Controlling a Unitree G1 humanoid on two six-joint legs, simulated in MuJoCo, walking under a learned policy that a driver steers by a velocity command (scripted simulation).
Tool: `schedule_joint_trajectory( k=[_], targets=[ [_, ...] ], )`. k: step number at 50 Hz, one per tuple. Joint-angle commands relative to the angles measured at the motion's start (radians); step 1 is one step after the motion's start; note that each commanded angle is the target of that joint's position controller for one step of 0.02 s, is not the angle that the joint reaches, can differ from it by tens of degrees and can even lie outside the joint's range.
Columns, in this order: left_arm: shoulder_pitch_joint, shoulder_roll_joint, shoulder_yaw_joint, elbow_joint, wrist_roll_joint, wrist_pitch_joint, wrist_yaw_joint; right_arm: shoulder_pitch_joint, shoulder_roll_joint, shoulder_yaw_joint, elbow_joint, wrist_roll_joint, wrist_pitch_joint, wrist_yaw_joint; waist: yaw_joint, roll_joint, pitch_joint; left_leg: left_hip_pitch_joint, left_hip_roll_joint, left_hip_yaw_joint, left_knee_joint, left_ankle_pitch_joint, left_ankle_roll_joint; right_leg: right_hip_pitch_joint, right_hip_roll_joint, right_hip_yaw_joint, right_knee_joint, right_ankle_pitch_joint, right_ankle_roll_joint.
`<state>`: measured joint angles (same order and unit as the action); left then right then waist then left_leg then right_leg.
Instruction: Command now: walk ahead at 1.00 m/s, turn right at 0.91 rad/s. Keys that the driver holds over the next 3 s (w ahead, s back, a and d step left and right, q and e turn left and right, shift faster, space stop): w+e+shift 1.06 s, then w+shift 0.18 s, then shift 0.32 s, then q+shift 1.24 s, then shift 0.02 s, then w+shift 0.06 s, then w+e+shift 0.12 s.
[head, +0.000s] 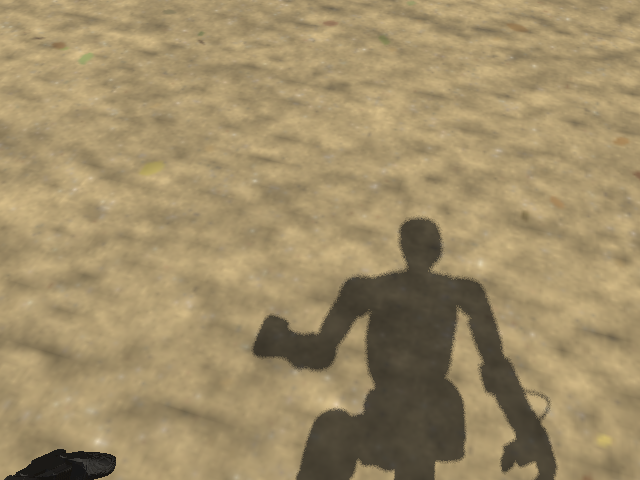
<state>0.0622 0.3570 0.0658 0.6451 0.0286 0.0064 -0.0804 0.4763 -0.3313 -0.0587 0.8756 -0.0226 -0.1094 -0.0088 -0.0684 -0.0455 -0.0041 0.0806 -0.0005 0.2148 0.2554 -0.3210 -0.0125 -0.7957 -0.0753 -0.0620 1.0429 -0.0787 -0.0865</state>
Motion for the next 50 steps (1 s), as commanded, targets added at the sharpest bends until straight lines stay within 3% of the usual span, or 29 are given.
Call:
schedule_joint_trajectory(
  k=[1, 4, 6, 7, 8, 9, 10, 11, 12, 14, 17, 20, 24, 25, 26, 27, 28, 29, 30, 31, 32, 37, 40, 43, 45, 47, 48, 49, 50],
  targets=[
    [-0.058, -0.038, -0.037, -0.073, -0.007, -0.005, -0.025, -0.148, -0.063, 0.003, -0.082, 0.000, -0.030, -0.002, 0.084, 0.070, 0.120, -0.187, 0.178, 0.046, -0.146, 0.696, 0.044, 0.181, 0.031, -0.078, -0.206, 0.126, -0.039],
    [0.019, 0.012, -0.027, -0.052, 0.001, -0.011, -0.013, -0.089, -0.157, -0.019, -0.078, -0.001, -0.007, -0.017, 0.151, 0.126, 0.043, -0.052, 0.225, 0.059, 0.103, 1.313, 0.024, 0.358, 0.136, -0.153, -0.289, 0.036, -0.095],
    [0.376, 0.098, 0.017, 0.051, -0.001, -0.020, 0.010, -0.159, -0.203, -0.033, -0.110, -0.014, 0.031, -0.026, 0.329, 0.139, -0.140, -0.150, 0.258, 0.023, 0.573, 1.357, 0.048, 0.760, 0.185, -0.086, -0.314, -0.051, -0.153],
    [0.484, 0.144, 0.047, 0.104, -0.007, -0.018, 0.038, -0.158, -0.177, -0.031, -0.111, -0.023, 0.038, -0.013, 0.344, 0.043, -0.175, -0.351, 0.164, 0.021, 0.942, 0.779, 0.035, 0.989, 0.166, 0.010, -0.375, -0.111, -0.182],
    [0.399, 0.237, 0.067, 0.094, -0.017, -0.003, 0.058, -0.133, -0.016, 0.011, -0.157, -0.043, 0.028, 0.003, 0.210, -0.202, -0.111, -0.697, -0.004, -0.017, 1.363, -0.189, 0.002, 1.078, -0.017, 0.320, -0.349, 0.050, -0.240],
    [0.374, 0.309, 0.085, 0.036, -0.001, 0.010, 0.060, -0.130, -0.069, 0.012, -0.275, -0.011, 0.007, 0.003, 0.192, -0.206, -0.346, -0.950, -0.044, -0.246, 1.495, -0.183, -0.010, 1.303, -0.164, 0.796, -0.610, -0.210, -0.424],
    [0.363, 0.257, 0.081, 0.027, -0.007, 0.012, 0.072, -0.229, -0.111, 0.015, -0.284, -0.019, -0.016, 0.004, 0.210, -0.020, -0.245, -1.010, 0.020, -0.309, 1.402, -0.085, -0.004, 1.200, -0.186, 0.877, -0.772, -0.363, -0.379],
    [0.326, 0.202, 0.068, 0.046, -0.009, 0.004, 0.080, -0.248, -0.111, 0.019, -0.277, -0.017, -0.025, 0.004, 0.153, 0.076, -0.084, -0.979, 0.060, -0.307, 1.277, -0.023, -0.002, 1.014, -0.161, 0.813, -0.807, -0.329, -0.336],
    [0.302, 0.175, 0.059, 0.060, -0.012, -0.011, 0.084, -0.259, -0.094, 0.026, -0.271, -0.030, -0.017, 0.001, 0.102, 0.133, -0.013, -0.904, 0.088, -0.305, 1.195, -0.033, -0.013, 0.850, -0.118, 0.729, -0.806, -0.220, -0.312],
    [0.259, 0.128, 0.038, 0.058, -0.014, -0.041, 0.087, -0.219, -0.080, 0.031, -0.258, -0.052, 0.030, 0.000, 0.026, 0.159, 0.045, -0.760, 0.125, -0.307, 1.066, -0.082, -0.047, 0.597, -0.047, 0.589, -0.816, -0.085, -0.300],
    [0.244, 0.123, 0.036, 0.057, -0.020, -0.073, 0.077, -0.355, -0.034, 0.047, -0.326, -0.043, 0.059, 0.011, 0.028, 0.114, 0.106, -0.658, 0.142, -0.255, 0.773, 0.009, -0.074, 0.382, 0.042, 0.465, -0.872, -0.044, -0.275],
    [0.245, 0.136, 0.050, 0.054, -0.024, -0.081, 0.066, -0.469, 0.003, 0.064, -0.359, -0.009, 0.054, 0.030, 0.079, 0.054, 0.090, -0.481, 0.095, -0.233, 0.481, 0.350, -0.061, 0.336, 0.105, 0.411, -0.877, 0.015, -0.197],
    [0.297, 0.160, 0.065, 0.067, -0.030, -0.075, 0.068, -0.461, -0.059, 0.043, -0.350, 0.005, 0.047, 0.023, 0.104, 0.009, 0.027, -0.378, 0.040, -0.256, 0.303, 0.356, -0.033, 0.561, 0.058, 0.477, -0.751, 0.215, -0.128],
    [0.293, 0.181, 0.070, 0.067, -0.024, -0.072, 0.071, -0.389, -0.094, 0.026, -0.328, 0.005, 0.045, 0.013, 0.069, 0.009, -0.023, -0.301, 0.008, -0.252, 0.294, 0.258, -0.026, 0.613, 0.059, 0.484, -0.644, 0.345, -0.107],
    [0.269, 0.206, 0.073, 0.066, -0.019, -0.072, 0.068, -0.237, -0.134, 0.005, -0.291, 0.003, 0.040, 0.001, -0.024, 0.040, -0.112, -0.138, -0.013, -0.230, 0.287, 0.163, -0.016, 0.613, 0.087, 0.450, -0.443, 0.441, -0.080],
    [0.224, 0.177, 0.063, 0.055, -0.014, -0.081, 0.064, -0.022, -0.183, -0.018, -0.246, -0.008, 0.035, -0.020, -0.138, 0.062, -0.208, 0.107, 0.051, -0.266, 0.317, 0.055, 0.002, 0.483, 0.132, 0.402, -0.163, 0.383, -0.054],
    [0.220, 0.010, 0.019, 0.012, -0.022, -0.093, 0.070, 0.138, -0.260, -0.040, -0.224, -0.047, 0.028, -0.037, -0.156, 0.297, -0.314, 0.332, 0.330, -0.611, 0.218, -0.377, 0.035, 0.239, 0.224, 0.308, 0.197, -0.254, -0.045],
    [0.311, -0.015, -0.006, -0.048, -0.051, -0.090, 0.068, -0.003, -0.301, -0.050, -0.243, -0.048, 0.033, -0.026, -0.010, 0.540, -0.363, 0.311, 0.486, -1.173, -0.040, -0.552, 0.102, 0.040, 0.229, 0.221, 0.362, -0.428, -0.039],
    [0.257, 0.047, -0.003, -0.007, -0.021, -0.066, 0.075, -0.150, -0.185, -0.034, -0.276, -0.041, 0.040, -0.020, 0.003, 0.300, -0.195, 0.157, 0.442, -1.063, -0.036, -0.641, 0.126, -0.019, 0.130, 0.195, 0.410, -0.305, -0.041],
    [0.204, 0.069, 0.002, -0.007, -0.002, -0.054, 0.062, -0.190, -0.114, -0.017, -0.274, -0.032, 0.045, -0.015, 0.004, 0.170, -0.106, 0.039, 0.395, -0.856, -0.008, -0.495, 0.121, -0.006, 0.085, 0.161, 0.360, -0.240, -0.032],
    [0.169, 0.066, 0.003, -0.006, 0.004, -0.042, 0.045, -0.189, -0.087, -0.011, -0.251, -0.033, 0.047, -0.011, 0.013, 0.106, -0.048, -0.052, 0.348, -0.699, -0.010, -0.309, 0.102, 0.025, 0.051, 0.151, 0.319, -0.216, -0.021],
    [0.047, 0.001, -0.023, -0.088, 0.008, 0.006, 0.001, -0.117, -0.040, 0.003, -0.139, 0.002, 0.002, 0.011, 0.057, 0.130, 0.050, -0.174, 0.274, -0.292, -0.083, 0.145, 0.057, -0.001, -0.015, 0.122, 0.247, -0.095, 0.004],
    [-0.041, 0.009, -0.030, -0.127, -0.001, 0.010, -0.006, -0.127, -0.050, 0.002, -0.115, -0.006, -0.014, 0.013, 0.077, 0.115, 0.097, -0.196, 0.237, -0.117, -0.125, 0.320, 0.049, 0.008, -0.009, 0.077, 0.103, 0.042, 0.003],
    [-0.155, 0.002, -0.042, -0.149, 0.002, 0.006, -0.025, -0.054, -0.074, -0.003, -0.073, -0.008, -0.013, 0.005, 0.046, 0.072, 0.158, -0.131, 0.206, 0.007, -0.154, 0.510, 0.020, 0.049, 0.021, -0.045, -0.120, 0.080, -0.036],
    [-0.176, -0.010, -0.049, -0.145, -0.001, 0.002, -0.027, -0.026, -0.103, -0.007, -0.063, -0.010, -0.005, -0.005, 0.055, 0.082, 0.146, -0.076, 0.200, 0.073, -0.094, 0.917, -0.004, 0.164, 0.082, -0.128, -0.238, 0.059, -0.078],
    [-0.100, 0.014, -0.039, -0.116, -0.002, -0.001, -0.013, -0.004, -0.156, -0.019, -0.064, -0.007, 0.017, -0.023, 0.112, 0.140, 0.067, 0.013, 0.231, 0.080, 0.072, 1.353, -0.012, 0.285, 0.154, -0.167, -0.274, -0.019, -0.107],
    [0.017, 0.046, -0.024, -0.083, -0.003, -0.003, -0.003, -0.028, -0.188, -0.029, -0.071, -0.011, 0.034, -0.030, 0.184, 0.161, 0.001, 0.018, 0.256, 0.071, 0.232, 1.462, -0.007, 0.409, 0.180, -0.153, -0.281, -0.074, -0.127],
    [0.207, 0.086, 0.000, -0.027, -0.007, -0.006, 0.010, -0.078, -0.210, -0.037, -0.090, -0.015, 0.051, -0.032, 0.274, 0.179, -0.079, -0.043, 0.280, 0.048, 0.457, 1.499, 0.013, 0.603, 0.199, -0.120, -0.287, -0.134, -0.157],
    [0.423, 0.128, 0.032, 0.049, -0.009, -0.016, 0.033, -0.127, -0.204, -0.037, -0.117, -0.017, 0.063, -0.024, 0.355, 0.141, -0.159, -0.226, 0.265, 0.030, 0.786, 1.272, 0.031, 0.894, 0.199, -0.035, -0.383, -0.154, -0.195]
  ],
)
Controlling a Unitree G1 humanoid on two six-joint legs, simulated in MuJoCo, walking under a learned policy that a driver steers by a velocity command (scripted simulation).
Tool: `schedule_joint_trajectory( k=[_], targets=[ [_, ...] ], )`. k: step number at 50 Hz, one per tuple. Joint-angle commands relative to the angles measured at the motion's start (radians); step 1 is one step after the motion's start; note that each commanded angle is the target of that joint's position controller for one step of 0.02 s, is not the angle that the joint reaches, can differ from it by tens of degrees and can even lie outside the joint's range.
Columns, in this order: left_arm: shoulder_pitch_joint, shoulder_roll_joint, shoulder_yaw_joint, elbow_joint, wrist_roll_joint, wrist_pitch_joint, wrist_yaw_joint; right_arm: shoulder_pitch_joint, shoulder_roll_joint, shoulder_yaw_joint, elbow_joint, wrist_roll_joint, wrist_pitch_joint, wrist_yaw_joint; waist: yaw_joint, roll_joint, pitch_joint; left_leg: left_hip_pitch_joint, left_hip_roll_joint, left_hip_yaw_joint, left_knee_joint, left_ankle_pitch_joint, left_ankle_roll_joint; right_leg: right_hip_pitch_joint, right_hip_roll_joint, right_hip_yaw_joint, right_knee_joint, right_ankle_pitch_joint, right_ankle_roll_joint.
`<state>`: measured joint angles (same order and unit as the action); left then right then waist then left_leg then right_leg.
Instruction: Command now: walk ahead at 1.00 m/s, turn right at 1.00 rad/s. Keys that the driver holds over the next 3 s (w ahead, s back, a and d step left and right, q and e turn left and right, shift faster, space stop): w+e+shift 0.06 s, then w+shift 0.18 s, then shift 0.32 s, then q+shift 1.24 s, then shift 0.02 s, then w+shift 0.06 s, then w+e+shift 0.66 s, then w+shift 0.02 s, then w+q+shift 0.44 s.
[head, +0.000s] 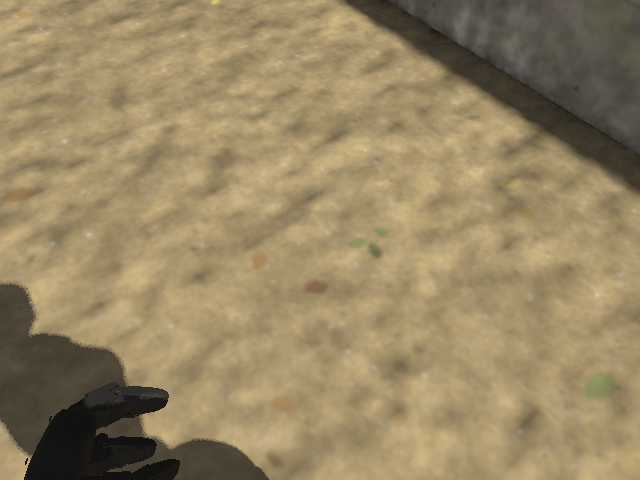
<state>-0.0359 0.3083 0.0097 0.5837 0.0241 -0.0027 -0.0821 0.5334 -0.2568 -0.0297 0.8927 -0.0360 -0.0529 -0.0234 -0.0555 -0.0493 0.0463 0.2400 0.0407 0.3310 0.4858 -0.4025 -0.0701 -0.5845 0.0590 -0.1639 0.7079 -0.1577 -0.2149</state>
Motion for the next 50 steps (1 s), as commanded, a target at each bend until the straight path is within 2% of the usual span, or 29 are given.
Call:
schedule_joint_trajectory(
  k=[1, 2, 3, 4, 5, 8, 12, 16, 18, 19, 20, 21, 22, 23, 24, 26, 27, 29, 31, 33, 35, 39, 41, 42, 43, 44, 45, 46, 50],
  targets=[
    [0.481, 0.227, 0.125, 0.123, -0.042, 0.007, 0.064, -0.218, -0.199, -0.056, -0.150, -0.006, 0.006, 0.011, 0.281, -0.070, -0.172, -0.688, 0.016, -0.093, 0.940, 0.278, 0.069, 0.849, -0.033, 0.262, -0.111, -0.133, -0.091],
    [0.384, 0.347, 0.137, 0.065, 0.005, 0.025, 0.059, -0.169, -0.145, -0.034, -0.286, 0.004, -0.019, 0.017, 0.144, -0.184, -0.280, -1.087, -0.084, -0.239, 1.237, -0.102, 0.018, 1.084, -0.273, 0.834, -0.234, -0.083, -0.298],
    [0.451, 0.311, 0.140, 0.048, 0.005, 0.029, 0.073, -0.268, -0.183, -0.029, -0.314, 0.005, -0.049, 0.018, 0.214, 0.015, -0.328, -1.167, -0.041, -0.409, 1.205, -0.030, 0.022, 1.065, -0.325, 0.983, -0.395, -0.213, -0.316],
    [0.429, 0.248, 0.126, 0.087, 0.001, 0.016, 0.084, -0.282, -0.173, -0.019, -0.305, 0.010, -0.064, 0.018, 0.159, 0.104, -0.150, -1.156, 0.021, -0.418, 1.066, 0.024, 0.035, 0.875, -0.321, 0.917, -0.466, -0.207, -0.264],
    [0.401, 0.197, 0.110, 0.111, 0.001, -0.004, 0.090, -0.286, -0.166, -0.015, -0.295, 0.003, -0.059, 0.016, 0.093, 0.161, -0.052, -1.072, 0.063, -0.408, 0.939, 0.039, 0.035, 0.689, -0.278, 0.813, -0.475, -0.121, -0.214],
    [0.342, 0.119, 0.070, 0.121, -0.006, -0.061, 0.098, -0.233, -0.132, -0.002, -0.260, -0.039, 0.002, 0.026, -0.004, 0.153, 0.014, -0.870, 0.119, -0.389, 0.739, -0.001, 0.009, 0.358, -0.165, 0.595, -0.503, 0.010, -0.154],
    [0.384, 0.119, 0.071, 0.162, -0.017, -0.099, 0.077, -0.460, -0.058, 0.032, -0.339, -0.011, -0.001, 0.057, 0.059, 0.076, 0.082, -0.766, 0.118, -0.315, 0.328, 0.357, 0.028, 0.221, -0.057, 0.409, -0.589, 0.158, -0.083],
    [0.506, 0.131, 0.071, 0.238, -0.042, -0.104, 0.071, -0.519, -0.051, 0.031, -0.327, 0.000, -0.020, 0.058, 0.136, 0.061, 0.049, -0.656, 0.004, -0.251, 0.086, 0.651, 0.100, 0.425, -0.087, 0.354, -0.516, 0.641, 0.010],
    [0.526, 0.159, 0.073, 0.260, -0.027, -0.100, 0.085, -0.472, -0.092, 0.013, -0.310, -0.013, -0.029, 0.042, 0.116, 0.008, -0.015, -0.591, -0.069, -0.246, 0.039, 0.570, 0.129, 0.564, -0.102, 0.367, -0.387, 0.861, 0.058],
    [0.533, 0.113, 0.066, 0.262, -0.051, -0.076, 0.094, -0.479, -0.168, -0.034, -0.347, 0.051, -0.064, 0.032, 0.053, 0.006, -0.080, -0.519, -0.080, -0.308, 0.001, 0.551, 0.127, 0.610, -0.140, 0.421, -0.230, 0.837, 0.082],
    [0.449, 0.165, 0.073, 0.251, -0.037, -0.058, 0.098, -0.324, -0.189, -0.045, -0.307, 0.059, -0.078, 0.027, -0.063, -0.022, -0.162, -0.402, -0.057, -0.301, -0.060, 0.679, 0.133, 0.626, -0.126, 0.383, -0.062, 0.857, 0.116],
    [0.372, 0.137, 0.068, 0.206, -0.011, -0.050, 0.100, -0.122, -0.222, -0.048, -0.245, 0.034, -0.079, 0.020, -0.139, -0.002, -0.282, -0.122, 0.069, -0.382, 0.036, 0.952, 0.167, 0.464, -0.069, 0.358, 0.227, 0.622, 0.157],
    [0.601, -0.030, 0.028, 0.232, -0.015, -0.054, 0.091, -0.060, -0.240, -0.040, -0.205, -0.014, -0.082, 0.037, -0.025, 0.355, -0.473, 0.278, 0.399, -0.780, 0.150, 1.392, 0.390, 0.100, 0.132, 0.358, 0.728, -0.479, 0.243],
    [0.655, 0.057, 0.032, 0.263, -0.042, -0.058, 0.081, -0.006, -0.191, -0.042, -0.209, -0.003, -0.079, 0.049, -0.079, 0.287, -0.652, 0.359, 0.423, -0.951, 0.089, 1.302, 0.424, 0.034, 0.115, 0.478, 0.845, -0.491, 0.245],
    [0.530, 0.111, 0.049, 0.229, -0.078, -0.051, 0.082, -0.119, -0.176, -0.049, -0.223, 0.016, -0.069, 0.045, -0.074, 0.232, -0.516, 0.247, 0.397, -0.856, 0.029, 1.076, 0.416, -0.049, 0.045, 0.449, 0.826, -0.434, 0.254],
    [0.310, 0.111, 0.050, 0.168, -0.053, -0.037, 0.097, -0.285, -0.106, -0.025, -0.227, 0.036, -0.056, 0.028, -0.023, 0.034, -0.198, -0.151, 0.289, -0.665, -0.080, 0.956, 0.347, -0.072, -0.036, 0.320, 0.688, -0.343, 0.257],
    [0.324, 0.081, 0.049, 0.162, -0.049, -0.024, 0.096, -0.304, -0.108, -0.020, -0.214, 0.029, -0.057, 0.027, 0.029, 0.043, -0.140, -0.301, 0.259, -0.610, -0.134, 0.953, 0.338, 0.000, -0.063, 0.302, 0.642, -0.329, 0.253],
    [0.380, 0.018, 0.037, 0.167, -0.034, -0.005, 0.102, -0.362, -0.098, -0.015, -0.197, 0.024, -0.058, 0.039, 0.095, 0.091, -0.110, -0.487, 0.197, -0.521, -0.194, 0.955, 0.328, 0.127, -0.101, 0.265, 0.451, -0.294, 0.257],
    [0.348, -0.013, 0.024, 0.147, -0.020, -0.009, 0.113, -0.400, -0.154, -0.033, -0.190, 0.026, -0.050, 0.043, 0.109, 0.121, -0.118, -0.575, 0.146, -0.451, -0.197, 1.066, 0.328, 0.214, -0.080, 0.220, 0.232, -0.233, 0.276],
    [0.297, 0.008, 0.024, 0.130, -0.019, -0.008, 0.116, -0.386, -0.212, -0.058, -0.186, 0.039, -0.027, 0.031, 0.095, 0.146, -0.173, -0.550, 0.144, -0.459, -0.182, 0.998, 0.327, 0.249, -0.062, 0.231, 0.128, -0.094, 0.286],
    [0.228, 0.048, 0.035, 0.113, -0.022, 0.004, 0.119, -0.375, -0.225, -0.069, -0.189, 0.054, -0.004, 0.020, 0.081, 0.141, -0.177, -0.549, 0.145, -0.499, -0.173, 0.804, 0.310, 0.248, -0.047, 0.248, 0.062, -0.030, 0.288],
    [0.126, 0.074, 0.049, 0.074, -0.024, 0.010, 0.117, -0.360, -0.215, -0.081, -0.197, 0.068, 0.039, -0.003, 0.067, 0.183, -0.129, -0.570, 0.122, -0.632, -0.143, 0.395, 0.265, 0.255, -0.023, 0.276, -0.082, -0.043, 0.274],
    [0.179, 0.081, 0.061, 0.088, -0.025, -0.009, 0.113, -0.390, -0.186, -0.078, -0.216, 0.074, 0.052, -0.012, 0.107, 0.184, -0.128, -0.596, 0.067, -0.668, -0.059, 0.294, 0.207, 0.370, -0.038, 0.270, -0.282, 0.055, 0.244],
    [0.221, 0.126, 0.074, 0.091, -0.010, -0.015, 0.119, -0.358, -0.132, -0.065, -0.223, 0.068, 0.056, -0.011, 0.099, 0.096, -0.166, -0.665, 0.011, -0.624, 0.083, 0.117, 0.154, 0.483, -0.186, 0.362, -0.351, 0.099, 0.184],
    [0.184, 0.192, 0.090, 0.074, 0.007, -0.003, 0.129, -0.268, -0.068, -0.052, -0.237, 0.053, 0.056, -0.007, 0.029, -0.168, -0.190, -0.860, -0.136, -0.450, 0.324, -0.214, 0.093, 0.599, -0.420, 0.593, -0.359, 0.306, 0.052],
    [0.179, 0.150, 0.084, 0.066, 0.026, -0.004, 0.124, -0.248, -0.136, -0.067, -0.246, 0.053, 0.051, -0.004, 0.038, -0.228, -0.221, -0.913, -0.093, -0.419, 0.537, -0.242, 0.055, 0.546, -0.505, 0.701, -0.401, 0.319, -0.052],
    [0.131, 0.089, 0.069, 0.048, 0.020, -0.010, 0.126, -0.247, -0.204, -0.091, -0.231, 0.062, 0.059, -0.005, 0.027, -0.140, -0.190, -0.917, -0.051, -0.427, 0.646, -0.171, 0.034, 0.515, -0.449, 0.613, -0.399, 0.266, -0.044],
    [0.085, 0.058, 0.064, 0.046, 0.007, -0.012, 0.127, -0.240, -0.217, -0.103, -0.215, 0.063, 0.076, -0.011, 0.014, -0.090, -0.159, -0.927, -0.029, -0.415, 0.696, -0.104, 0.012, 0.487, -0.381, 0.500, -0.391, 0.211, -0.001],
    [0.061, 0.057, 0.065, 0.051, 0.002, -0.007, 0.144, -0.288, -0.150, -0.092, -0.253, 0.064, 0.110, -0.007, 0.026, -0.088, -0.106, -0.929, 0.011, -0.356, 0.735, 0.044, -0.043, 0.419, -0.311, 0.285, -0.416, 0.214, 0.013]
  ],
)
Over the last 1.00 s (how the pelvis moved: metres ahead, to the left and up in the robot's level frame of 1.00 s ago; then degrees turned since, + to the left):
0.84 -0.26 -0.03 -57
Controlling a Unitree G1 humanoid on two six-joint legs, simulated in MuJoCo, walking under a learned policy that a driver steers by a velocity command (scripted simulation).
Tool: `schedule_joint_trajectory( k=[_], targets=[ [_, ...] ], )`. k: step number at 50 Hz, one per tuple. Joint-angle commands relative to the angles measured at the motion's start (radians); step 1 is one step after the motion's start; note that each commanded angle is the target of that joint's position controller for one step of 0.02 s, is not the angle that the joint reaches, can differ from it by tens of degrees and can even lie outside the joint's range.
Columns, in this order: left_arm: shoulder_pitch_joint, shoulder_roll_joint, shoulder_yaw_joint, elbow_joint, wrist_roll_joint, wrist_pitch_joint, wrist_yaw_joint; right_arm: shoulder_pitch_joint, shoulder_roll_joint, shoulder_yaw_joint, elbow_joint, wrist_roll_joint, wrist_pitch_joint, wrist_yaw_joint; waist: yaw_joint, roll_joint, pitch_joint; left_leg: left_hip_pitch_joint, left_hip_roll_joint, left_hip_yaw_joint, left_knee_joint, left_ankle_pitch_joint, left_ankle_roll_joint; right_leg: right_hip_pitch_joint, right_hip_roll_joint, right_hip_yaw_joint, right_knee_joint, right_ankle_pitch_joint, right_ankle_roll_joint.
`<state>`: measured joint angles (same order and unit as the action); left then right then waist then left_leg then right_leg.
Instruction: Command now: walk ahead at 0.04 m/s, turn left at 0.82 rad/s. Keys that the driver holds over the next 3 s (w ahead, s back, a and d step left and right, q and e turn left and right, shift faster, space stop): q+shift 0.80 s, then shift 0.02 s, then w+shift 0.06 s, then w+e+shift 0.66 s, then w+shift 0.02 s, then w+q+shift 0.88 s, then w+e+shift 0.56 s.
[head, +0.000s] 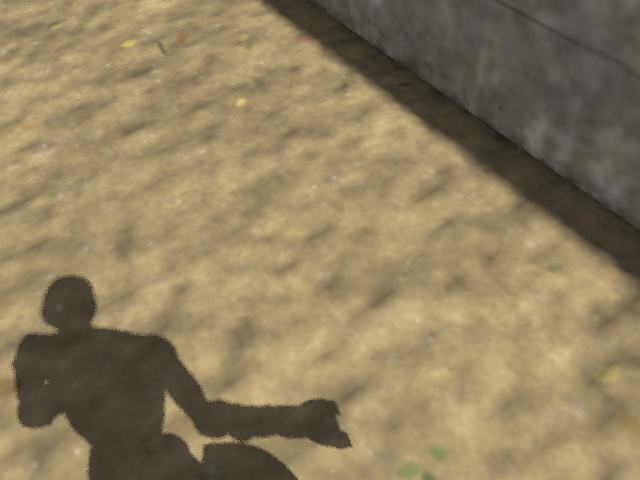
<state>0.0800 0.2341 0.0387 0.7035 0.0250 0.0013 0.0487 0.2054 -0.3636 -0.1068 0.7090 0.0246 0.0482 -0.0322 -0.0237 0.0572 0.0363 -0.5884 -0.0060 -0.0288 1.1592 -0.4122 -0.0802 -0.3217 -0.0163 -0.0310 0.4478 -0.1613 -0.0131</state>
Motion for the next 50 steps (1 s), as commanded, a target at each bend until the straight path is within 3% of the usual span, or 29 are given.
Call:
schedule_joint_trajectory(
  k=[1, 6, 10, 12, 13, 14, 15, 16, 17, 18, 19, 20, 22, 25, 31, 34, 35, 36, 37, 38, 39, 41, 43, 45, 47, 50],
  targets=[
    [-0.033, 0.137, 0.040, -0.061, 0.002, -0.009, 0.019, 0.010, -0.028, -0.009, -0.089, 0.006, 0.007, 0.006, 0.011, -0.193, -0.101, -0.109, 0.067, 0.011, 0.016, 0.069, -0.037, 0.185, -0.246, 0.132, -0.156, 0.238, -0.199],
    [-0.011, 0.201, 0.073, -0.053, -0.006, -0.002, 0.016, -0.054, 0.000, 0.008, -0.149, -0.001, 0.006, 0.042, 0.034, -0.198, -0.151, 0.036, 0.099, 0.054, -0.234, 0.092, -0.009, 0.213, -0.302, 0.023, -0.132, 0.306, -0.204],
    [-0.002, 0.227, 0.095, -0.045, -0.037, -0.014, -0.015, -0.054, -0.032, -0.011, -0.165, 0.001, 0.034, 0.062, 0.025, -0.219, -0.140, 0.166, 0.079, 0.110, -0.423, 0.086, 0.051, 0.214, -0.339, -0.039, -0.077, 0.281, -0.156],
    [0.000, 0.212, 0.099, -0.033, -0.056, -0.016, -0.026, -0.006, -0.033, -0.025, -0.151, 0.002, 0.043, 0.063, -0.011, -0.194, -0.144, 0.297, 0.042, 0.137, -0.603, 0.185, 0.101, 0.177, -0.322, -0.098, 0.032, 0.212, -0.083],
    [0.060, 0.176, 0.094, -0.005, -0.053, -0.014, -0.035, 0.057, -0.071, -0.043, -0.129, -0.003, 0.041, 0.050, -0.024, -0.102, -0.143, 0.430, 0.027, 0.082, -0.706, 0.315, 0.145, 0.084, -0.262, -0.152, 0.172, 0.106, -0.018],
    [0.064, 0.133, 0.084, -0.032, -0.017, -0.013, -0.041, 0.116, -0.218, -0.083, -0.133, -0.010, 0.031, 0.028, -0.017, 0.218, -0.119, 0.624, 0.260, -0.270, -0.754, 0.801, 0.253, -0.239, -0.136, -0.228, 0.508, -0.336, 0.084],
    [-0.029, 0.116, 0.073, -0.105, 0.008, -0.017, -0.029, 0.075, -0.269, -0.080, -0.172, -0.051, 0.001, 0.034, -0.022, 0.303, -0.193, 0.630, 0.392, -0.545, -0.767, 0.845, 0.450, -0.447, -0.011, -0.031, 0.726, -0.532, 0.124],
    [-0.103, 0.163, 0.084, -0.111, -0.003, -0.017, -0.020, 0.072, -0.212, -0.071, -0.172, -0.055, -0.025, 0.044, -0.071, 0.157, -0.222, 0.629, 0.360, -0.478, -0.798, 0.729, 0.445, -0.469, -0.014, 0.073, 0.808, -0.482, 0.103],
    [-0.115, 0.157, 0.084, -0.115, -0.020, -0.020, -0.011, 0.042, -0.189, -0.061, -0.161, -0.040, -0.040, 0.036, -0.037, 0.119, -0.178, 0.592, 0.302, -0.412, -0.801, 0.655, 0.390, -0.476, -0.015, 0.105, 0.791, -0.388, 0.074],
    [-0.081, 0.159, 0.087, -0.091, -0.015, -0.021, 0.000, -0.013, -0.151, -0.051, -0.167, -0.015, -0.040, 0.024, -0.001, 0.053, -0.158, 0.563, 0.257, -0.360, -0.789, 0.603, 0.337, -0.471, -0.030, 0.122, 0.750, -0.307, 0.067],
    [-0.056, 0.175, 0.092, -0.085, -0.007, -0.020, 0.006, -0.065, -0.123, -0.040, -0.180, 0.001, -0.031, 0.013, 0.026, 0.055, -0.150, 0.513, 0.236, -0.334, -0.787, 0.597, 0.313, -0.435, -0.027, 0.128, 0.705, -0.256, 0.067],
    [-0.043, 0.172, 0.093, -0.079, -0.006, -0.022, 0.002, -0.084, -0.115, -0.035, -0.191, -0.002, -0.025, 0.004, 0.039, 0.064, -0.162, 0.473, 0.214, -0.322, -0.784, 0.614, 0.305, -0.381, -0.006, 0.123, 0.690, -0.218, 0.070],
    [-0.025, 0.145, 0.085, -0.067, -0.014, -0.027, -0.006, -0.080, -0.116, -0.037, -0.194, -0.009, -0.019, -0.006, 0.042, 0.053, -0.182, 0.461, 0.183, -0.321, -0.773, 0.599, 0.295, -0.335, 0.032, 0.125, 0.588, -0.170, 0.079],
    [-0.048, 0.118, 0.070, -0.066, -0.022, -0.029, -0.016, -0.073, -0.136, -0.047, -0.196, -0.002, -0.013, -0.015, 0.028, 0.064, -0.180, 0.437, 0.156, -0.372, -0.759, 0.496, 0.281, -0.275, 0.073, 0.145, 0.409, -0.135, 0.089],
    [-0.043, 0.151, 0.077, -0.065, -0.032, -0.039, -0.038, -0.092, -0.143, -0.050, -0.212, 0.000, -0.001, -0.004, 0.013, 0.132, -0.156, 0.381, 0.120, -0.524, -0.737, 0.400, 0.263, -0.133, 0.106, 0.178, 0.195, -0.145, 0.073],
    [0.031, 0.175, 0.093, -0.042, -0.035, -0.049, -0.044, -0.130, -0.123, -0.042, -0.227, 0.013, 0.005, -0.001, 0.055, 0.123, -0.157, 0.312, 0.053, -0.538, -0.673, 0.328, 0.213, 0.076, 0.069, 0.163, -0.065, 0.004, 0.042],
    [0.048, 0.222, 0.105, -0.043, -0.024, -0.044, -0.038, -0.081, -0.070, -0.026, -0.225, 0.009, 0.007, 0.001, 0.031, 0.003, -0.199, 0.217, -0.014, -0.464, -0.541, 0.058, 0.169, 0.224, -0.093, 0.277, -0.109, 0.047, -0.017],
    [0.014, 0.282, 0.112, -0.051, 0.002, -0.029, -0.030, -0.031, -0.037, -0.015, -0.242, 0.012, 0.003, 0.004, -0.033, -0.313, -0.164, 0.012, -0.173, -0.231, -0.323, -0.225, 0.108, 0.274, -0.293, 0.528, -0.160, 0.188, -0.167],
    [-0.001, 0.231, 0.103, -0.073, 0.023, -0.033, -0.029, -0.008, -0.137, -0.043, -0.227, -0.004, -0.010, 0.011, -0.026, -0.310, -0.146, -0.040, -0.090, -0.191, -0.079, -0.211, 0.056, 0.211, -0.394, 0.612, -0.175, 0.193, -0.261],
    [-0.048, 0.176, 0.087, -0.096, 0.013, -0.032, -0.020, -0.001, -0.184, -0.058, -0.203, 0.001, -0.009, 0.017, -0.029, -0.242, -0.121, -0.041, -0.045, -0.155, 0.011, -0.134, 0.035, 0.173, -0.350, 0.494, -0.161, 0.145, -0.247],
    [-0.081, 0.145, 0.078, -0.105, 0.000, -0.024, -0.009, 0.005, -0.175, -0.060, -0.181, 0.002, -0.001, 0.016, -0.029, -0.189, -0.091, -0.038, -0.024, -0.133, 0.051, -0.062, 0.020, 0.146, -0.270, 0.376, -0.151, 0.063, -0.201],
    [-0.071, 0.144, 0.069, -0.103, -0.016, -0.011, 0.009, -0.001, -0.110, -0.038, -0.179, 0.000, 0.009, 0.020, -0.005, -0.161, -0.065, -0.070, -0.002, -0.078, 0.116, 0.013, -0.001, 0.144, -0.219, 0.266, -0.147, 0.097, -0.183],
    [0.058, 0.187, 0.079, -0.075, -0.021, -0.009, 0.009, -0.044, -0.058, -0.011, -0.205, 0.002, 0.000, 0.025, 0.056, -0.188, -0.109, -0.114, 0.022, -0.009, 0.029, 0.048, 0.004, 0.229, -0.216, 0.260, -0.208, -0.147, -0.182],
    [0.133, 0.210, 0.084, -0.059, -0.030, -0.020, -0.005, -0.073, -0.035, 0.008, -0.216, -0.004, -0.017, 0.033, 0.093, -0.216, -0.130, -0.100, 0.030, 0.004, -0.075, 0.008, 0.016, 0.260, -0.232, 0.303, -0.246, -0.384, -0.185],
    [0.132, 0.218, 0.080, -0.053, -0.037, -0.032, -0.022, -0.057, 0.000, 0.027, -0.200, -0.013, -0.041, 0.042, 0.077, -0.220, -0.113, 0.044, 0.023, 0.020, -0.248, -0.043, 0.042, 0.168, -0.229, 0.291, -0.279, -0.425, -0.184],
    [0.106, 0.233, 0.079, -0.051, -0.060, -0.038, -0.046, -0.012, -0.014, 0.023, -0.161, -0.014, -0.084, 0.044, 0.030, -0.247, -0.032, 0.284, -0.013, 0.078, -0.522, -0.040, 0.074, -0.005, -0.195, 0.255, -0.269, -0.357, -0.191]
  ],
)
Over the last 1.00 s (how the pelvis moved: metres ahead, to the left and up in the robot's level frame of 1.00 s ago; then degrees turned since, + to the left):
0.57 -0.03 0.04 1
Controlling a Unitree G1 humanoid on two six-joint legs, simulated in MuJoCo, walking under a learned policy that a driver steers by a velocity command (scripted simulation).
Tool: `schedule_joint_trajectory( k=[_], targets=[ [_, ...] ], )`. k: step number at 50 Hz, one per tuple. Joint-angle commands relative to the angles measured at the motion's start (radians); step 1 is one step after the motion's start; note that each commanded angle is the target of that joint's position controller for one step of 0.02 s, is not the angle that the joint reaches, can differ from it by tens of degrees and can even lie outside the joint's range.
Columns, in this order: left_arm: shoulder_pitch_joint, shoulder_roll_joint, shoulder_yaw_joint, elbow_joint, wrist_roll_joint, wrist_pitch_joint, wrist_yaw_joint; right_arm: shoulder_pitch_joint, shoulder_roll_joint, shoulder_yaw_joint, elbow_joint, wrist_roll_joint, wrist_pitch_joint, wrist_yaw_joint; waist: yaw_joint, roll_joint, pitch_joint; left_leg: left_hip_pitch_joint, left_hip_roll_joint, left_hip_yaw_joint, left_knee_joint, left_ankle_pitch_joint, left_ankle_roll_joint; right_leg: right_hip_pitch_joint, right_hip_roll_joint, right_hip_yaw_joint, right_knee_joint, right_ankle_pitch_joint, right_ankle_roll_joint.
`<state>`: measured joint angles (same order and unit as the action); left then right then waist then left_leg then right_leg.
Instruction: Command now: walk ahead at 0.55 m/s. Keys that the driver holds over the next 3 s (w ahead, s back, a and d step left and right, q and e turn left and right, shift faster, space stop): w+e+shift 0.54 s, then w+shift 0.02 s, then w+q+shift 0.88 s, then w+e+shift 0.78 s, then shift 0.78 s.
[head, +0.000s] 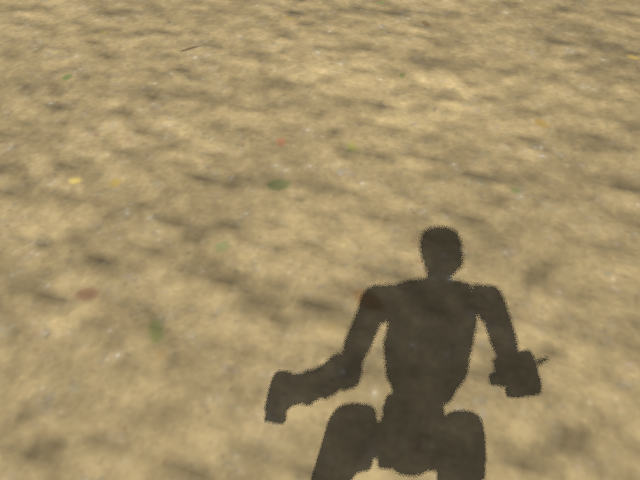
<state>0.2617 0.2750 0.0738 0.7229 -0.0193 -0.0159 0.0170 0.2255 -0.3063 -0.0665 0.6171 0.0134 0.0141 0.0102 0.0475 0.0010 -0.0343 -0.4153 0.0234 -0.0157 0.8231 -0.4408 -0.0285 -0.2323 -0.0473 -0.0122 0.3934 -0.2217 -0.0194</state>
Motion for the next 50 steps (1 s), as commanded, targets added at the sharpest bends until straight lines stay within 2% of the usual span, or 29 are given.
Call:
schedule_joint_trajectory(
  k=[1, 2, 3, 4, 5, 6, 8, 10, 18, 20, 22, 23, 24, 25, 26, 27, 28, 30, 32, 34, 37, 39, 41, 43, 45, 47, 48, 49, 50],
  targets=[
    [-0.081, 0.192, 0.041, -0.070, -0.025, -0.019, -0.019, 0.007, -0.066, -0.018, -0.051, 0.004, -0.063, 0.002, -0.071, -0.169, 0.061, 0.184, -0.044, 0.071, -0.313, 0.057, 0.038, -0.134, -0.156, 0.239, -0.179, -0.298, -0.182],
    [-0.087, 0.177, 0.035, -0.074, -0.030, -0.015, -0.022, 0.068, -0.061, -0.020, -0.019, 0.012, -0.072, 0.000, -0.108, -0.128, 0.080, 0.305, -0.045, 0.089, -0.447, 0.179, 0.054, -0.212, -0.139, 0.236, -0.128, -0.298, -0.168],
    [-0.075, 0.147, 0.041, -0.050, 0.062, 0.001, -0.038, 0.200, -0.073, -0.011, 0.031, -0.075, -0.051, -0.001, -0.164, -0.010, 0.025, 0.554, -0.065, 0.105, -0.480, 0.164, 0.062, -0.336, -0.025, 0.142, 0.045, -0.341, -0.113],
    [-0.137, 0.040, 0.015, -0.096, 0.064, -0.002, -0.042, 0.323, -0.131, -0.023, 0.039, -0.086, -0.056, -0.006, -0.232, 0.186, -0.003, 0.704, 0.191, -0.195, -0.569, -0.111, 0.069, -0.550, 0.095, 0.061, 0.388, -0.372, -0.060],
    [-0.184, -0.006, -0.002, -0.151, 0.044, -0.015, -0.041, 0.294, -0.254, -0.044, 0.003, -0.093, -0.054, -0.020, -0.218, 0.234, 0.027, 0.661, 0.417, -0.502, -0.659, -0.299, 0.131, -0.759, 0.127, 0.079, 0.568, -0.309, -0.047],
    [-0.261, 0.053, 0.006, -0.188, 0.047, -0.014, -0.047, 0.273, -0.245, -0.052, 0.007, -0.089, -0.055, -0.033, -0.220, 0.157, 0.054, 0.562, 0.459, -0.573, -0.674, -0.390, 0.191, -0.799, 0.043, 0.156, 0.671, -0.198, -0.051],
    [-0.158, 0.104, 0.026, -0.121, 0.042, -0.013, -0.073, 0.117, -0.132, -0.011, -0.004, -0.061, -0.072, -0.023, -0.107, 0.134, 0.102, 0.482, 0.320, -0.330, -0.676, -0.201, 0.125, -0.734, 0.017, 0.155, 0.706, -0.040, -0.019],
    [-0.094, 0.126, 0.036, -0.074, 0.054, 0.007, -0.099, 0.096, -0.092, 0.005, 0.007, -0.050, -0.088, -0.028, -0.075, 0.153, 0.099, 0.418, 0.257, -0.148, -0.710, -0.041, 0.107, -0.653, 0.007, 0.095, 0.767, 0.030, 0.011],
    [-0.311, 0.070, -0.009, -0.139, 0.054, 0.025, -0.134, 0.217, -0.071, 0.003, 0.132, -0.058, -0.118, -0.025, -0.104, 0.079, 0.224, 0.452, 0.225, 0.184, -0.769, 0.305, 0.097, -0.679, -0.029, -0.061, 0.596, 0.146, -0.060],
    [-0.355, 0.047, -0.028, -0.162, 0.050, 0.024, -0.136, 0.231, -0.088, 0.002, 0.161, -0.057, -0.115, -0.031, -0.102, 0.066, 0.233, 0.474, 0.216, 0.263, -0.733, 0.617, 0.084, -0.580, -0.004, -0.143, 0.471, 0.104, -0.111],
    [-0.308, 0.051, -0.033, -0.160, 0.040, 0.026, -0.117, 0.243, -0.136, -0.005, 0.180, -0.055, -0.107, -0.040, -0.057, 0.100, 0.149, 0.533, 0.228, 0.304, -0.579, 1.303, 0.071, -0.395, 0.089, -0.228, 0.412, 0.038, -0.168],
    [-0.206, 0.078, -0.023, -0.138, 0.035, 0.024, -0.107, 0.231, -0.174, -0.014, 0.181, -0.060, -0.092, -0.045, 0.007, 0.131, 0.076, 0.566, 0.247, 0.306, -0.424, 1.527, 0.071, -0.289, 0.129, -0.232, 0.411, -0.027, -0.192],
    [-0.025, 0.121, -0.003, -0.093, 0.030, 0.020, -0.095, 0.198, -0.211, -0.026, 0.171, -0.066, -0.074, -0.047, 0.097, 0.159, -0.024, 0.535, 0.271, 0.294, -0.202, 1.633, 0.087, -0.104, 0.167, -0.219, 0.425, -0.114, -0.216],
    [0.193, 0.182, 0.028, -0.027, 0.035, 0.010, -0.079, 0.155, -0.226, -0.030, 0.149, -0.059, -0.068, -0.041, 0.194, 0.131, -0.128, 0.378, 0.263, 0.270, 0.089, 1.498, 0.091, 0.195, 0.193, -0.148, 0.343, -0.126, -0.248],
    [0.248, 0.251, 0.060, 0.013, 0.038, 0.013, -0.054, 0.152, -0.154, -0.013, 0.144, -0.065, -0.075, -0.026, 0.178, -0.006, -0.143, 0.098, 0.150, 0.253, 0.430, 0.724, 0.065, 0.432, 0.095, 0.060, 0.260, -0.228, -0.272],
    [0.142, 0.358, 0.080, -0.016, 0.046, 0.031, -0.049, 0.132, -0.037, 0.017, 0.037, -0.049, -0.098, -0.004, 0.051, -0.266, -0.163, -0.333, -0.065, 0.152, 0.788, -0.021, 0.004, 0.591, -0.148, 0.672, 0.025, -0.441, -0.410],
    [0.164, 0.334, 0.080, -0.038, 0.037, 0.033, -0.049, 0.009, -0.107, 0.014, -0.011, -0.052, -0.122, -0.004, 0.112, -0.083, -0.204, -0.431, -0.027, -0.059, 0.807, 0.078, 0.027, 0.603, -0.190, 0.818, -0.098, -0.421, -0.408],
    [0.136, 0.226, 0.051, 0.006, 0.049, 0.008, -0.026, 0.053, -0.089, 0.030, 0.028, -0.033, -0.134, -0.008, 0.009, 0.074, 0.005, -0.369, 0.082, -0.037, 0.654, 0.170, 0.052, 0.311, -0.197, 0.619, -0.151, -0.233, -0.321],
    [0.038, 0.151, 0.016, -0.005, 0.054, -0.031, -0.015, 0.118, -0.056, 0.043, 0.074, -0.057, -0.096, 0.002, -0.078, 0.080, 0.057, -0.226, 0.134, -0.047, 0.551, 0.175, 0.051, 0.070, -0.121, 0.430, -0.184, -0.159, -0.268],
    [0.061, 0.125, 0.001, 0.023, 0.045, -0.069, -0.025, 0.104, -0.047, 0.045, 0.089, -0.052, -0.054, 0.018, -0.094, 0.040, 0.117, -0.215, 0.158, -0.038, 0.466, 0.180, 0.044, -0.031, -0.092, 0.309, -0.242, -0.063, -0.240],
    [0.143, 0.127, -0.001, 0.060, 0.037, -0.101, -0.045, -0.063, -0.029, 0.050, 0.053, -0.024, -0.046, 0.030, -0.030, 0.015, 0.211, -0.318, 0.117, -0.006, 0.252, 0.350, 0.071, 0.007, -0.024, 0.093, -0.308, 0.289, -0.126],
    [0.143, 0.110, -0.013, 0.069, 0.032, -0.114, -0.045, -0.127, -0.017, 0.053, 0.045, -0.015, -0.059, 0.040, -0.015, 0.002, 0.205, -0.274, 0.058, 0.053, 0.078, 0.482, 0.091, 0.037, 0.024, -0.042, -0.315, 0.529, -0.066],
    [0.158, 0.111, -0.025, 0.076, 0.027, -0.128, -0.037, -0.154, 0.006, 0.061, 0.042, -0.012, -0.068, 0.053, -0.010, -0.021, 0.179, -0.204, 0.026, 0.125, -0.057, 0.610, 0.117, 0.088, -0.004, -0.105, -0.334, 0.776, -0.025],
    [0.174, 0.122, -0.029, 0.095, 0.027, -0.136, -0.022, -0.162, -0.008, 0.060, 0.056, -0.016, -0.076, 0.059, -0.019, -0.043, 0.139, -0.128, -0.030, 0.182, -0.149, 0.690, 0.144, 0.203, -0.031, -0.137, -0.319, 1.042, 0.006],
    [0.145, 0.171, -0.017, 0.088, 0.038, -0.124, 0.013, -0.070, -0.060, 0.045, 0.104, -0.023, -0.068, 0.058, -0.079, -0.102, 0.045, -0.025, -0.110, 0.213, -0.184, 0.649, 0.157, 0.349, -0.067, -0.162, -0.196, 1.346, 0.036],
    [0.066, 0.220, 0.000, 0.066, 0.062, -0.086, 0.040, 0.225, -0.141, 0.010, 0.197, -0.023, -0.054, 0.046, -0.246, -0.128, -0.083, 0.249, -0.186, 0.211, -0.167, 0.509, 0.184, 0.345, -0.098, -0.163, 0.196, 1.561, 0.054],
    [-0.044, 0.247, 0.012, 0.038, 0.070, -0.069, 0.046, 0.461, -0.186, -0.017, 0.260, -0.023, -0.047, 0.033, -0.383, -0.122, -0.124, 0.434, -0.128, 0.115, -0.218, 0.464, 0.250, 0.224, -0.092, -0.159, 0.564, 1.488, 0.055],
    [-0.139, 0.200, 0.006, 0.028, 0.066, -0.064, 0.030, 0.575, -0.209, -0.039, 0.305, -0.010, -0.040, 0.015, -0.436, 0.044, -0.085, 0.569, -0.065, 0.030, -0.300, 0.438, 0.310, -0.002, 0.078, -0.171, 1.073, 0.609, 0.038],
    [-0.112, 0.002, -0.049, -0.055, 0.070, -0.090, 0.010, 0.459, -0.219, -0.038, 0.305, -0.026, -0.032, 0.006, -0.227, 0.297, -0.043, 0.755, 0.048, -0.253, -0.111, 0.640, 0.398, -0.505, 0.188, -0.040, 1.413, -0.311, 0.061]
  ],
)
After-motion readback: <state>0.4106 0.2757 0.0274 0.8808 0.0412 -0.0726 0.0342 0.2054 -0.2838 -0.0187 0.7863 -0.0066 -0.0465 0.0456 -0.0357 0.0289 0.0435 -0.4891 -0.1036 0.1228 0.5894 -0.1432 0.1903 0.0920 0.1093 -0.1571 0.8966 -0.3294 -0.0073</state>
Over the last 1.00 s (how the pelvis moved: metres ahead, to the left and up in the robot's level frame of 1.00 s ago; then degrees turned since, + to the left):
0.05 0.06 0.01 50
